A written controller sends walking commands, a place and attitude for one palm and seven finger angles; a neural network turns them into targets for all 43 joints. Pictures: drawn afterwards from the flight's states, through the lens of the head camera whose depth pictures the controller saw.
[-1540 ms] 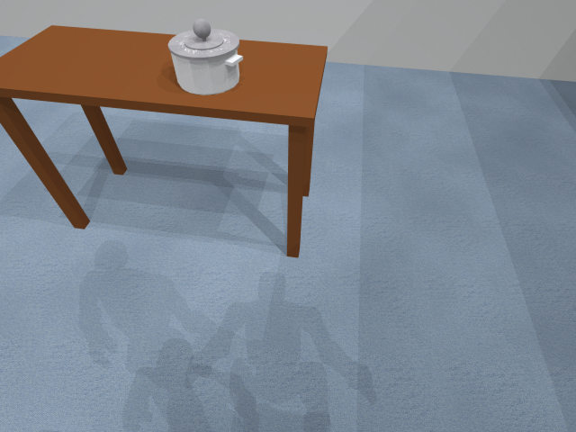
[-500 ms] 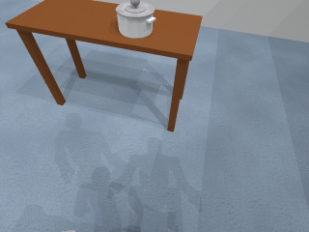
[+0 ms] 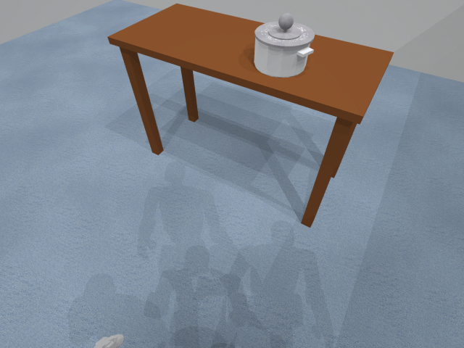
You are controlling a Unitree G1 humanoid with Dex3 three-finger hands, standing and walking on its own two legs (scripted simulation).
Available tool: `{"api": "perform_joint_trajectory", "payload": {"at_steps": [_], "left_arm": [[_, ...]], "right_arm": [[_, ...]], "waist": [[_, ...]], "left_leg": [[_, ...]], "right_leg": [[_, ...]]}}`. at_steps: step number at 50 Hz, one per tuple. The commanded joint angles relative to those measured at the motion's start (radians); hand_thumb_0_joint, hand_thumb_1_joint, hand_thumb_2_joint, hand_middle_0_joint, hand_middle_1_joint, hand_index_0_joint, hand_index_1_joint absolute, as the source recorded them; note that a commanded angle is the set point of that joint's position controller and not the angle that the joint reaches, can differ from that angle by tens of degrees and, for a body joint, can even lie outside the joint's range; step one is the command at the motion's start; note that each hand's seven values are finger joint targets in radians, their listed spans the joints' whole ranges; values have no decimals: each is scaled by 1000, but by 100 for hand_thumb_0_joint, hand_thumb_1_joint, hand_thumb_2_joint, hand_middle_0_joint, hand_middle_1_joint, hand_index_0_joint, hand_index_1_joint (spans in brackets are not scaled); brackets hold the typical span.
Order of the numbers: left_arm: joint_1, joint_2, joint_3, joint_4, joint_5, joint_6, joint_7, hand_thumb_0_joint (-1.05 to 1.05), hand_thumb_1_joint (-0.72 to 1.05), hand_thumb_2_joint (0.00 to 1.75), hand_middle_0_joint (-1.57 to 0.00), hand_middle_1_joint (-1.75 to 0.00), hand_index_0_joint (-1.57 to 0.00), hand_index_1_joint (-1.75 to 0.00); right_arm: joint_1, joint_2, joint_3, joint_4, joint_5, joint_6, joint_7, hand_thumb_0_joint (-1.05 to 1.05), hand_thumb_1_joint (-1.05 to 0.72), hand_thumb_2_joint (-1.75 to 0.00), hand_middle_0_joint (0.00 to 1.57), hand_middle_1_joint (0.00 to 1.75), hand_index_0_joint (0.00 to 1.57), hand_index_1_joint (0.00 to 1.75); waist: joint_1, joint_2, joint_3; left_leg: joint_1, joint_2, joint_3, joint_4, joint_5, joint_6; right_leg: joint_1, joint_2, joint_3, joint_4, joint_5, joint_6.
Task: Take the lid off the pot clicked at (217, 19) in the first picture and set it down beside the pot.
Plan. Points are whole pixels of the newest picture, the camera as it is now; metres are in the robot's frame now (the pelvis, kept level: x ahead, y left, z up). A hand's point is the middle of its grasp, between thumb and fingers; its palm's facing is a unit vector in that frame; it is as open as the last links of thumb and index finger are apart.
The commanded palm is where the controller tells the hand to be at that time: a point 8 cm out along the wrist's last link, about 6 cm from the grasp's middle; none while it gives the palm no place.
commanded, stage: walk to a spot facing it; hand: left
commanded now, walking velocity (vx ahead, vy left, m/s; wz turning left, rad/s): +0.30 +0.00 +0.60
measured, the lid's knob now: (286, 21) +1.06 -0.17 +0.11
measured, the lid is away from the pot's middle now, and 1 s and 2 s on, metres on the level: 0.01 0.01 0.01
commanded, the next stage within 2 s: turn to face it in 0.56 s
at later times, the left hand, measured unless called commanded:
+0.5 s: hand out of the picture +0.00 +0.21 -0.18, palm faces +0.42 -0.88 -0.23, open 7.4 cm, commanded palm none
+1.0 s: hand (121, 249) +0.37 +0.28 -0.16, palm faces +0.34 -0.92 -0.20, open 7.4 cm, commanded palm none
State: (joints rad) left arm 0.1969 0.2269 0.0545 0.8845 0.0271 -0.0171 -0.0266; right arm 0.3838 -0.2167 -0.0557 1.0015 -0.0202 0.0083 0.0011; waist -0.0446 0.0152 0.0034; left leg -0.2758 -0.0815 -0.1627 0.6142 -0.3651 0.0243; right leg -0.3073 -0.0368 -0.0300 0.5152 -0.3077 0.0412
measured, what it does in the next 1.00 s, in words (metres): walks ahead, turning left: left foot, then right foot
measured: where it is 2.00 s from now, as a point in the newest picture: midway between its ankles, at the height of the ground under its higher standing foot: (204, 315)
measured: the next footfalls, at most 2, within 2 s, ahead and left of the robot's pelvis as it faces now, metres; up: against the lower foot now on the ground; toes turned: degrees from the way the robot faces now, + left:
left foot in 0.44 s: +0.24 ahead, +0.18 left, +0.00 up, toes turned +26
right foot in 0.88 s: +0.48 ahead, +0.04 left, +0.00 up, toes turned +15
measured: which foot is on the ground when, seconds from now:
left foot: up 0.00-0.42, down 0.44-0.88, up 0.90-1.00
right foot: down 0.00-0.44, up 0.46-0.86, down 0.88-1.00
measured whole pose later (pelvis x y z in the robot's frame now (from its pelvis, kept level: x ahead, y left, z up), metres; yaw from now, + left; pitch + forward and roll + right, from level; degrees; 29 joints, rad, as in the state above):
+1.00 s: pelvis +0.35 +0.09 +0.00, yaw +20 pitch -2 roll +0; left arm 0.18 0.15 0.03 0.96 0.02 -0.02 0.00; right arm 0.24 -0.20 -0.04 1.05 -0.01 0.01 -0.03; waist -0.01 0.02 0.09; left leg -0.35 0.04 0.04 1.09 -0.49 -0.04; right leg -0.35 0.01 -0.09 0.57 -0.19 -0.06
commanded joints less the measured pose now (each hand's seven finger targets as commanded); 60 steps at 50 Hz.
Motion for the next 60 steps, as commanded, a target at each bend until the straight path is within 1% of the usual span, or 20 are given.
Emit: {"api": "perform_joint_trajectory", "payload": {"at_steps": [1, 2, 4, 6, 16, 18, 20, 21, 22, 23, 25, 29, 32, 38, 42, 43, 44, 46, 50, 60], "left_arm": [[226, 261, 60, -8, -6, -31, 45, 0, 90, 90, -20, -30, -20, -30], [165, 226, 51, -13, -4, -40, 45, 0, 90, 90, -20, -30, -20, -30], [78, 134, 22, -8, 0, -55, 45, 0, 90, 90, -20, -30, -20, -30], [118, 108, 15, 14, -4, -66, 42, 0, 90, 90, -20, -30, -20, -30], [273, 152, 20, 87, 4, -66, 48, 0, 90, 90, -20, -30, -20, -30], [263, 182, 28, 91, 5, -61, 44, 0, 90, 90, -20, -30, -20, -30], [240, 211, 34, 82, -4, -58, 39, 0, 90, 90, -20, -30, -20, -30], [243, 184, 33, 56, -12, -56, 23, 0, 90, 90, -20, -30, -20, -30], [203, 124, 25, -5, -25, -55, 8, 0, 90, 90, -20, -30, -20, -30], [80, 138, 19, -56, -25, -49, 14, 0, 90, 90, -20, -30, -20, -30], [117, 105, 23, -5, -17, -37, 24, 0, 90, 90, -20, -30, -20, -30], [217, 69, 21, 52, 5, -3, 11, 0, 90, 90, -20, -30, -20, -30], [149, 69, 22, 22, 3, 4, 11, 0, 90, 90, -20, -30, -20, -30], [36, 17, -7, 17, -3, -3, 22, 0, 90, 90, -20, -30, -20, -30], [171, 65, 7, 70, 0, -16, 23, 0, 90, 90, -20, -30, -20, -30], [229, 147, 24, 82, 8, -30, 29, 0, 90, 90, -20, -30, -20, -30], [274, 222, 39, 89, 0, -34, 32, 0, 90, 90, -20, -30, -20, -30], [178, 192, 41, 62, -13, -18, 43, 0, 90, 90, -20, -30, -20, -30], [25, 130, 39, 21, -11, -2, 48, 0, 90, 90, -20, -30, -20, -30], [20, 178, 68, -3, -3, 35, 31, 0, 90, 90, -20, -30, -20, -30]], "right_arm": [[-172, -112, -42, -166, -14, -39, 19, 0, -90, -90, 20, 30, 20, 30], [-180, -106, -42, -151, -16, -28, 30, 0, -90, -90, 20, 30, 20, 30], [-162, -84, -40, -121, -18, -8, 50, 0, -90, -90, 20, 30, 20, 30], [-162, -60, -31, -113, -10, -1, 57, 0, -90, -90, 20, 30, 20, 30], [-436, -47, 4, -209, -8, -11, 84, 0, -90, -90, 20, 30, 20, 30], [-359, -71, -3, -197, -11, -20, 73, 0, -90, -90, 20, 30, 20, 30], [-134, -136, -25, -146, -19, -31, 52, 0, -90, -90, 20, 30, 20, 30], [14, -253, -53, -117, -23, -32, 34, 0, -90, -90, 20, 30, 20, 30], [75, -376, -83, -105, -15, -38, 20, 0, -90, -90, 20, 30, 20, 30], [115, -402, -82, -104, 12, -36, 11, 0, -90, -90, 20, 30, 20, 30], [-73, -283, -56, -138, 11, -53, -1, 0, -90, -90, 20, 30, 20, 30], [-205, -168, -21, -140, 6, -76, 4, 0, -90, -90, 20, 30, 20, 30], [-176, -158, -23, -115, 10, -76, 5, 0, -90, -90, 20, 30, 20, 30], [-84, -103, -15, -39, 3, -71, -19, 0, -90, -90, 20, 30, 20, 30], [-92, -100, -8, -7, 3, -60, -27, 0, -90, -90, 20, 30, 20, 30], [-61, -66, -4, -14, 11, -61, -22, 0, -90, -90, 20, 30, 20, 30], [-21, -39, -1, -27, 16, -57, -26, 0, -90, -90, 20, 30, 20, 30], [-94, -62, 1, -35, 14, -39, -37, 0, -90, -90, 20, 30, 20, 30], [-119, -43, 1, -24, 4, -1, -28, 0, -90, -90, 20, 30, 20, 30], [-182, -57, -8, -103, 14, 2, -29, 0, -90, -90, 20, 30, 20, 30]], "waist": [[119, -163, 29], [96, -231, 85], [29, -136, 138], [30, -153, 115], [103, -163, 126], [65, -168, 70], [-51, -134, -83], [-119, 14, -218], [-123, 219, -270], [-135, 5, -229], [-43, 81, -135], [71, 78, -22], [64, 86, 27], [31, 75, 37], [106, 9, 9], [120, -163, -42], [109, -300, -99], [104, -237, -102], [41, -81, -66], [67, -160, -74]], "left_leg": [[-555, 98, 77, 548, -144, -7], [-536, 131, 83, 602, -69, -11], [-461, 174, 115, 612, 79, -31], [-447, 167, 162, 580, 152, -47], [-331, 145, 300, 138, 176, -9], [-189, 97, 343, 79, 87, 24], [162, 33, 355, -57, 120, 65], [462, 185, 134, -105, 132, 127], [622, 493, -358, -204, 331, 259], [589, 553, -414, -247, 477, 290], [332, 458, -209, -296, 243, 221], [27, 291, 29, -355, 312, 153], [4, 281, 16, -388, 270, 173], [130, 301, 115, -290, 615, 142], [72, 265, 193, -47, 494, 49], [-75, 183, 247, 183, 266, 0], [-205, 76, 283, 453, -236, -47], [-241, 132, 167, 584, -231, -54], [-166, 177, 175, 476, -70, -84], [-78, 115, 202, 123, -52, -85]], "right_leg": [[294, -474, 572, -401, -562, -169], [170, -441, 524, -435, -589, -147], [69, -341, 231, -403, -301, -112], [130, -282, 45, -366, -34, -98], [298, -308, -182, -279, 454, -94], [328, -331, -217, -131, 700, -91], [234, -297, -281, 236, 799, -53], [2, -227, -265, 550, 454, -12], [-355, -68, -165, 845, -259, 35], [-442, -86, -41, 924, -237, 21], [-407, -153, 10, 903, -121, 24], [-228, -144, -5, 681, 7, 42], [-251, -136, -7, 545, 59, 54], [-138, -68, -51, 213, 119, 16], [178, -27, -36, -13, 281, -21], [328, -169, 168, -30, 536, -84], [393, -402, 446, -110, 834, -236], [294, -362, 462, -196, 629, -306], [92, -236, 250, -217, 486, -236], [71, -160, 369, -214, 235, -216]]}}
